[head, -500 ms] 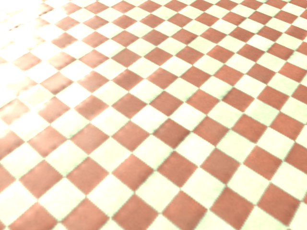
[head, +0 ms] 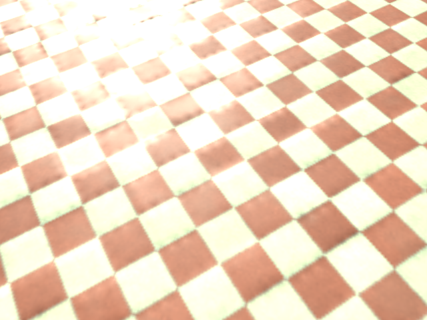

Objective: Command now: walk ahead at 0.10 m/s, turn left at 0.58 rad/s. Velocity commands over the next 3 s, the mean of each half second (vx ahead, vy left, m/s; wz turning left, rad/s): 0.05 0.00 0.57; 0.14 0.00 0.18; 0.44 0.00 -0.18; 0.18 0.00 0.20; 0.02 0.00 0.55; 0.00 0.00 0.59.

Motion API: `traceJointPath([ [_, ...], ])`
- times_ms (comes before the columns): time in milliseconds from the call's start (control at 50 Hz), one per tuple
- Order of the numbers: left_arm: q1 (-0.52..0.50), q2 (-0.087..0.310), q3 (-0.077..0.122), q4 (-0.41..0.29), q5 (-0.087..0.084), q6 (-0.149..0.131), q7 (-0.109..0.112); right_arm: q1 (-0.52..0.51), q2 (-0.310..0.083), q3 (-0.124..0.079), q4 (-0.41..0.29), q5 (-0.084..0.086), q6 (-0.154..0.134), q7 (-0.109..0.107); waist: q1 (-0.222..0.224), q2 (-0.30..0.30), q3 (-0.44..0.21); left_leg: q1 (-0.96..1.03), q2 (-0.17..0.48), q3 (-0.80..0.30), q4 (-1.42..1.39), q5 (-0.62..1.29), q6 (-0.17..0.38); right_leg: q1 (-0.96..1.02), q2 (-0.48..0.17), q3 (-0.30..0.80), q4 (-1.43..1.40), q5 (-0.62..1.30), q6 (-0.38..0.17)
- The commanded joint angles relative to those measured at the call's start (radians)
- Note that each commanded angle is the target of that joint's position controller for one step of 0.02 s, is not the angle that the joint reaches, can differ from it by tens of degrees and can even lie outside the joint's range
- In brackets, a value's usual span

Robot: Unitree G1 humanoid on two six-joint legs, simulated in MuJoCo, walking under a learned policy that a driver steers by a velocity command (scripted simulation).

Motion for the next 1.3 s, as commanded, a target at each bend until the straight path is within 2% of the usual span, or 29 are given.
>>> traceJointPath([
  [20,-0.032,0.14,0.034,-0.065,0.002,-0.002,0.001,0.044,-0.009,0.01,-0.061,0.001,0.011,0.018,-0.024,-0.189,-0.135,0.108,0.034,0.018,-0.127,0.066,0.002,0.038,-0.248,0.092,-0.115,0.386,-0.148],
  [120,0.008,0.198,0.06,-0.06,0.002,0.03,-0.011,-0.036,-0.038,0.011,-0.116,0.005,0.012,0.022,0.015,-0.201,-0.125,0.199,0.018,0.072,-0.316,-0.011,0.033,0.057,-0.291,0.083,-0.055,0.195,-0.123],
  [160,0.007,0.211,0.068,-0.056,-0.005,0.047,-0.011,-0.014,-0.039,0.01,-0.12,0.004,-0.001,0.018,-0.005,-0.167,-0.122,0.291,-0.002,0.085,-0.48,0.039,0.058,0.04,-0.283,0.055,0.039,0.101,-0.075],
  [180,0.05,0.197,0.068,-0.042,0.001,0.057,-0.013,0.026,-0.061,0.004,-0.104,-0.004,-0.017,0.009,-0.016,-0.082,-0.136,0.384,0.001,0.032,-0.592,0.119,0.073,-0.006,-0.247,0.021,0.15,0.021,-0.023],
  [200,0.1,0.136,0.056,-0.057,0.01,0.068,-0.021,0.061,-0.16,-0.016,-0.107,-0.015,-0.035,-0.007,-0.007,0.193,-0.142,0.474,0.229,-0.277,-0.729,0.316,0.12,-0.157,-0.138,-0.068,0.429,-0.265,0.046],
  [220,0.035,0.103,0.041,-0.125,0.001,0.085,-0.007,0.086,-0.277,-0.047,-0.12,0.001,-0.033,-0.01,-0.038,0.29,-0.126,0.467,0.408,-0.529,-0.73,0.584,0.297,-0.358,0.03,0.017,0.595,-0.522,0.086],
  [240,-0.019,0.141,0.046,-0.122,0.004,0.098,-0.001,0.141,-0.23,-0.045,-0.102,0.013,-0.029,-0.014,-0.075,0.13,-0.145,0.478,0.371,-0.461,-0.708,0.617,0.335,-0.366,0.001,0.129,0.701,-0.484,0.089],
  [280,-0.013,0.126,0.047,-0.105,-0.017,0.091,-0.003,0.021,-0.146,-0.016,-0.109,0.011,-0.02,-0.027,-0.002,0.088,-0.087,0.409,0.231,-0.306,-0.706,0.531,0.265,-0.346,-0.018,0.183,0.671,-0.319,0.081],
  [320,0.018,0.151,0.055,-0.088,0.007,0.087,-0.008,-0.039,-0.107,-0.004,-0.13,0.019,-0.018,-0.033,0.017,0.107,-0.122,0.414,0.17,-0.258,-0.694,0.573,0.237,-0.303,0.003,0.17,0.675,-0.246,0.081],
  [380,0.01,0.131,0.052,-0.098,-0.002,0.096,-0.011,0.004,-0.13,-0.011,-0.123,0.021,-0.026,-0.024,0.007,0.052,-0.155,0.434,0.17,-0.29,-0.692,0.549,0.247,-0.289,0.021,0.182,0.632,-0.238,0.087],
  [540,-0.03,0.11,0.037,-0.12,-0.014,0.097,0.0,0.027,-0.131,-0.009,-0.107,-0.001,-0.02,-0.021,-0.028,0.088,-0.142,0.365,0.169,-0.372,-0.699,0.359,0.247,-0.142,0.056,0.176,0.383,-0.263,0.058],
  [600,0.007,0.105,0.034,-0.112,-0.022,0.09,0.005,0.006,-0.128,-0.003,-0.095,-0.001,-0.014,-0.021,-0.012,0.088,-0.136,0.33,0.164,-0.404,-0.676,0.377,0.221,-0.03,0.077,0.161,0.234,-0.246,0.031],
  [640,0.067,0.086,0.026,-0.092,-0.015,0.075,0.011,-0.018,-0.108,0.008,-0.088,0.015,-0.01,-0.028,0.032,0.051,-0.126,0.254,0.122,-0.395,-0.634,0.306,0.157,0.128,0.069,0.164,-0.035,-0.086,0.006],
  [660,0.052,0.134,0.029,-0.102,0.003,0.064,0.017,0.007,-0.061,0.023,-0.089,0.018,-0.015,-0.032,0.01,-0.067,-0.122,0.197,0.059,-0.345,-0.559,0.173,0.098,0.172,-0.07,0.318,-0.15,-0.112,-0.019],
  [680,-0.023,0.206,0.036,-0.132,0.009,0.056,0.015,0.039,-0.018,0.035,-0.09,0.026,-0.019,-0.034,-0.028,-0.224,-0.105,0.113,-0.1,-0.184,-0.455,-0.028,0.053,0.154,-0.264,0.558,-0.235,-0.058,-0.092],
  [700,-0.036,0.199,0.036,-0.122,0.008,0.055,0.006,0.012,-0.083,0.018,-0.081,0.006,-0.014,-0.037,-0.005,-0.238,-0.081,0.22,-0.099,-0.129,-0.319,-0.178,0.041,-0.015,-0.325,0.568,-0.206,0.039,-0.182],
  [720,-0.045,0.146,0.022,-0.117,0.005,0.049,-0.003,0.023,-0.089,0.015,-0.068,0.005,-0.012,-0.032,-0.018,-0.189,-0.08,0.234,-0.084,-0.136,-0.256,-0.145,0.041,-0.012,-0.272,0.527,-0.23,-0.082,-0.187],
  [760,-0.015,0.157,0.031,-0.087,0.003,0.052,-0.009,0.037,-0.087,0.014,-0.041,-0.011,-0.019,-0.019,-0.008,-0.221,-0.027,0.126,-0.082,-0.097,-0.177,-0.073,0.036,0.067,-0.176,0.471,-0.273,-0.348,-0.138],
  [840,0.08,0.158,0.043,-0.033,-0.011,0.039,-0.012,-0.018,-0.061,0.023,-0.029,-0.016,-0.039,0.003,0.037,-0.161,-0.008,-0.01,-0.041,-0.032,-0.205,-0.045,0.008,0.254,-0.162,0.452,-0.278,-0.316,-0.152],
  [940,0.128,0.173,0.06,0.02,-0.004,0.019,-0.022,-0.095,-0.03,0.039,-0.036,-0.006,-0.064,0.007,0.067,-0.184,-0.019,0.096,-0.019,0.026,-0.389,-0.068,0.018,0.224,-0.165,0.421,-0.265,-0.273,-0.177],
  [980,0.115,0.179,0.066,0.028,-0.006,0.019,-0.029,-0.073,-0.03,0.041,-0.025,-0.002,-0.073,0.004,0.048,-0.182,-0.014,0.213,-0.026,0.048,-0.489,-0.052,0.043,0.138,-0.164,0.404,-0.255,-0.269,-0.179],
  [1020,0.076,0.179,0.069,0.029,-0.018,0.024,-0.033,0.027,-0.016,0.043,0.018,-0.003,-0.084,-0.007,-0.018,-0.14,-0.017,0.445,-0.045,0.085,-0.652,0.101,0.074,-0.018,-0.132,0.354,-0.187,-0.271,-0.153],
  [1040,0.065,0.153,0.063,0.027,-0.016,0.021,-0.033,0.111,-0.039,0.036,0.051,-0.006,-0.093,-0.017,-0.054,-0.094,-0.041,0.611,-0.038,0.051,-0.671,0.085,0.085,-0.139,-0.101,0.324,-0.104,-0.295,-0.127],
  [1060,0.021,0.092,0.043,0.0,-0.009,0.014,-0.035,0.228,-0.096,0.023,0.08,-0.013,-0.104,-0.03,-0.112,0.028,-0.078,0.76,0.114,-0.146,-0.756,-0.087,0.109,-0.288,-0.034,0.245,0.082,-0.34,-0.086],
  [1080,-0.037,0.019,0.02,-0.053,-0.014,0.005,-0.04,0.317,-0.218,-0.005,0.088,-0.007,-0.108,-0.035,-0.153,0.242,-0.091,0.808,0.356,-0.545,-0.925,-0.423,0.197,-0.48,0.092,0.102,0.366,-0.39,-0.044],
  [1100,-0.06,0.125,0.045,-0.054,0.007,0.007,-0.036,0.288,-0.207,-0.007,0.1,-0.007,-0.106,-0.035,-0.125,0.116,0.017,0.67,0.407,-0.619,-0.947,-0.454,0.265,-0.531,0.049,0.17,0.514,-0.371,-0.056],
  [1120,-0.03,0.138,0.052,-0.034,0.003,0.006,-0.047,0.203,-0.147,0.01,0.079,-0.002,-0.109,-0.03,-0.064,0.055,0.058,0.622,0.347,-0.533,-0.933,-0.394,0.255,-0.524,0.008,0.205,0.567,-0.279,-0.06],
  [1180,0.027,0.119,0.049,0.017,0.007,0.006,-0.07,0.133,-0.069,0.034,0.064,0.0,-0.133,-0.031,-0.014,0.055,0.022,0.594,0.229,-0.275,-0.952,-0.032,0.187,-0.457,-0.021,0.189,0.586,-0.113,-0.026],
  [1300,-0.114,0.073,0.034,-0.03,0.005,0.021,-0.079,0.217,-0.043,0.047,0.124,0.002,-0.154,-0.033,-0.029,0.039,0.042,0.565,0.201,-0.033,-0.937,0.396,0.171,-0.511,0.012,0.187,0.534,0.041,0.017],
])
